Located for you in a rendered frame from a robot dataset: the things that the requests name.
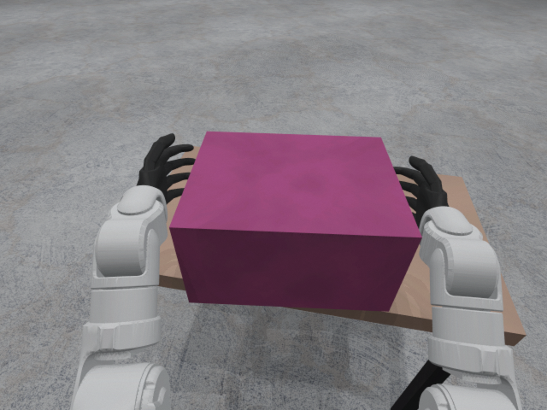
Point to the robot right forearm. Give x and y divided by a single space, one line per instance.
465 279

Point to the left robot upper arm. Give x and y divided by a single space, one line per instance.
134 386

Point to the robot right hand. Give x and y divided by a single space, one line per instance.
428 190

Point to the right robot upper arm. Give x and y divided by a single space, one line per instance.
453 397

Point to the robot left forearm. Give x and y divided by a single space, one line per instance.
125 261

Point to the robot left hand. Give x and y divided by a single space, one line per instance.
157 167

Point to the carton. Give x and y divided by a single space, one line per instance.
293 220

